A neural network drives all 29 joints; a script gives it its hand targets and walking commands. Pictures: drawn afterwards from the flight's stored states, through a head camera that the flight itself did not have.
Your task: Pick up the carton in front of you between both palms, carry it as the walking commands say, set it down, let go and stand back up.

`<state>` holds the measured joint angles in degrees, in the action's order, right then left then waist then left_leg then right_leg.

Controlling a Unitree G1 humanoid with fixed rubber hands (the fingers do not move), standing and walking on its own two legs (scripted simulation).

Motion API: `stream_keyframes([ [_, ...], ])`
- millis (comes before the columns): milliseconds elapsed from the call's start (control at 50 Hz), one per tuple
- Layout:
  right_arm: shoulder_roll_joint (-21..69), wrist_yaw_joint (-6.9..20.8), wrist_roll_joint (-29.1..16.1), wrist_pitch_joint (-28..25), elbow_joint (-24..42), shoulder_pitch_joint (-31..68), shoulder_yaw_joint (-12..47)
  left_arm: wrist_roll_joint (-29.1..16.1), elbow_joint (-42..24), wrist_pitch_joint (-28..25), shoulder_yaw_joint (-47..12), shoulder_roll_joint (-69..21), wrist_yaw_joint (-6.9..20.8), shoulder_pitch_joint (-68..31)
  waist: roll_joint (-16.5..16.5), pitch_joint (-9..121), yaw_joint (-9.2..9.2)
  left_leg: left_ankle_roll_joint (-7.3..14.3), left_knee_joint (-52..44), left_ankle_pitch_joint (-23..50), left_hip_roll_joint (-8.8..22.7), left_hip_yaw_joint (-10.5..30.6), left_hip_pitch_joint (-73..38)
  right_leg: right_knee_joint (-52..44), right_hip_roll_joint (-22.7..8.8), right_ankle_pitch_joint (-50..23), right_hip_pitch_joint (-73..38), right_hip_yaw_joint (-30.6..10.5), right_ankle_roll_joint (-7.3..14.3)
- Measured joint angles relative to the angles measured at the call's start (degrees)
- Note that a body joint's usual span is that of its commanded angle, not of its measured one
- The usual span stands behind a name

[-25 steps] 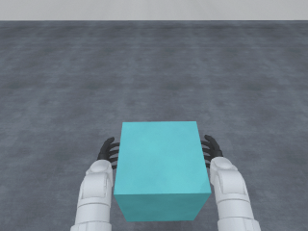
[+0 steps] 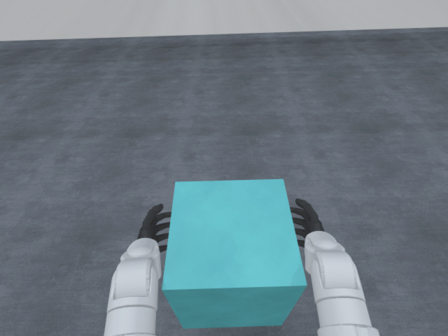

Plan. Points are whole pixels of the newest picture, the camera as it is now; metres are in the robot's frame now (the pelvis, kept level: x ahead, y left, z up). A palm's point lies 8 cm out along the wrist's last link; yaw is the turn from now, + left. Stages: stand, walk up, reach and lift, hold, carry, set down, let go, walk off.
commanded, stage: carry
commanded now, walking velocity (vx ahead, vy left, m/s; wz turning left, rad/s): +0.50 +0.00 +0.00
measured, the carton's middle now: (231, 257) +0.29 +0.00 -0.04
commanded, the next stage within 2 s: none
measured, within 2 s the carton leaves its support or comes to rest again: neither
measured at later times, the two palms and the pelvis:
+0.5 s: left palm (157, 165) +0.51 +0.17 +0.03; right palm (280, 160) +0.50 -0.13 +0.03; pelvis +0.21 +0.03 -0.01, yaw -1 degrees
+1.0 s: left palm (168, 120) +0.67 +0.16 +0.04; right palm (274, 118) +0.66 -0.14 +0.04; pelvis +0.38 +0.02 +0.00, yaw +0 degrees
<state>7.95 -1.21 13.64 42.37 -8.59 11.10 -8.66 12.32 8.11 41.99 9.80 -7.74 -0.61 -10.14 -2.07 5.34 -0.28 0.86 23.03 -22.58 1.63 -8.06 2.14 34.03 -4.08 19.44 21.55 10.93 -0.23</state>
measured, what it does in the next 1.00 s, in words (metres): walks ahead: left foot, then right foot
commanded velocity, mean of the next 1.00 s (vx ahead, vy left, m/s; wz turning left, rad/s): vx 0.18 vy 0.00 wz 0.00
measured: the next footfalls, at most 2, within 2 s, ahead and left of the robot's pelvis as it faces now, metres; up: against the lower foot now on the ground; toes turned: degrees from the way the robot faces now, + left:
left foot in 0.46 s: +0.33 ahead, +0.13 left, +0.00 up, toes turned +5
right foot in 0.78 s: +0.41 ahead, -0.10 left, +0.00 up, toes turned +10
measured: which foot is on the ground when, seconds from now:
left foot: down 0.00-0.06, up 0.08-0.44, down 0.46-1.00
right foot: down 0.00-0.46, up 0.48-0.76, down 0.78-1.00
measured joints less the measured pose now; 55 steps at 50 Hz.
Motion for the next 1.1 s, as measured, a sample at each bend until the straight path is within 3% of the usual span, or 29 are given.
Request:
stream_keyframes([
  [60, 0.1, 0.0, 0.0, -0.4, 1.0, 0.8, -1.1, 0.1, 0.8, -0.8, 0.4, -0.4, 0.0, -2.1, -1.3, -0.6, -0.03, -1.2, 5.8, -2.6, 2.3, 0.9, 1.8, -5.1, 1.8, -8.2, -2.9, 2.1, 2.2],
  [120, 0.0, 0.0, -0.4, -0.7, 1.6, 0.2, -1.8, 0.5, 1.3, -0.9, -0.1, -0.5, 0.1, -2.8, 0.6, -1.1, 0.71, -0.7, 25.5, -5.8, 1.6, 2.8, 11.8, -6.2, 1.4, -6.3, -4.2, 2.6, 3.5],
  [160, -0.1, 0.0, -0.8, -0.6, 2.2, -0.4, -1.2, 0.2, -0.1, -0.6, -0.8, -0.3, -0.1, -1.5, 1.8, -1.4, 0.98, -0.1, 32.0, -4.8, 1.4, 2.9, 17.8, -9.2, 1.2, -6.4, -6.2, 2.3, 3.3],
  [260, -0.3, -0.4, -1.9, -0.3, 5.9, -2.0, 0.4, -1.4, -4.6, -0.3, -2.5, 0.1, -1.1, 1.0, 2.6, -1.9, 1.39, -1.1, 23.5, 4.5, 3.3, 2.0, 25.7, -17.4, 1.1, -8.0, -12.2, 1.4, 2.2],
  [380, -0.4, -0.4, -1.8, -0.2, 5.9, -2.6, 0.1, -0.9, -3.8, 0.1, -2.7, 0.0, -0.8, 0.4, 2.4, -0.5, 0.91, -1.3, 8.8, 12.8, 4.0, -0.5, 26.6, -20.0, 0.4, -4.5, -18.8, 0.4, -0.5],
  [440, -0.3, -0.3, -1.8, -0.2, 4.5, -2.1, -0.4, -0.2, -2.8, 0.4, -2.5, -0.1, -0.7, 0.0, 2.5, 0.0, 0.62, -1.3, 2.9, 15.1, 3.3, -3.2, 23.2, -16.2, -0.5, 0.4, -21.0, -0.3, -2.4],
  [480, -0.1, -0.1, -1.5, -1.1, 2.2, -0.7, -0.7, 0.1, -2.1, 0.3, -1.4, 0.0, -0.5, -0.7, 4.0, -0.1, 0.20, 0.9, 3.4, 19.2, 2.3, -4.9, 21.9, -6.5, -2.8, 5.7, -18.7, -1.5, -3.3],
  [540, 0.2, 0.0, -1.4, -2.0, -0.6, 1.1, -1.0, 0.5, -1.6, -0.1, 0.0, -0.1, -0.4, -0.9, 4.5, -2.0, -0.08, 2.8, 5.3, 13.8, 2.1, -5.8, 20.8, 15.9, -1.9, 9.1, -7.6, -6.0, -2.5],
  [580, 0.1, 0.0, -1.7, -2.7, -0.5, 0.6, -0.8, 0.6, -2.2, -0.6, -0.4, -0.1, -0.4, 0.0, 4.1, -3.4, -0.01, 1.9, 2.1, 13.9, 2.2, -6.0, 18.3, 20.5, -0.8, 9.2, -2.1, -6.1, -1.8],
  [700, -0.2, -0.2, -3.1, -4.6, 3.8, -1.7, 0.4, -0.9, -6.2, -2.2, -2.4, 0.2, -1.4, 1.7, 3.7, -6.1, 0.09, 1.6, -3.2, 13.4, 1.7, -5.4, 12.5, 3.1, 0.3, 0.9, 2.8, -4.4, -1.0],
  [780, -0.3, -0.3, -3.6, -3.2, 7.4, -2.2, 0.9, -1.8, -9.3, -1.1, -2.9, 0.2, -1.7, 2.0, 4.4, -5.2, 0.53, 0.3, 1.3, 8.2, 0.8, -5.2, 10.5, -9.7, -0.5, -13.9, -1.1, -2.3, -0.1],
  [880, -0.2, -0.3, -1.9, -0.3, 5.3, -1.2, 0.1, -0.9, -4.5, 0.2, -1.8, 0.0, -0.7, 0.1, 0.2, -1.0, 0.01, -1.4, 4.1, 3.7, 2.9, -3.7, 8.4, -7.0, 1.0, -7.5, -3.6, -0.7, 1.4],
  [980, 0.0, -0.2, -0.7, 0.0, 1.5, 0.3, -1.1, 0.2, 0.1, -0.1, -0.1, -0.3, 0.0, -1.7, 0.4, 1.2, 0.02, -2.7, 5.0, 2.4, 3.3, -3.1, 7.8, -5.8, 1.2, -5.1, -4.2, -0.2, 1.4],
  [1100, 0.0, -0.2, -1.0, -0.4, 1.6, 0.5, -1.0, 0.3, -0.7, -0.5, -0.4, -0.2, 0.0, -1.1, 1.4, 0.7, 0.27, -3.1, 5.2, 2.5, 3.3, -2.7, 7.5, -4.7, 1.0, -4.3, -4.3, 0.1, 1.4],
])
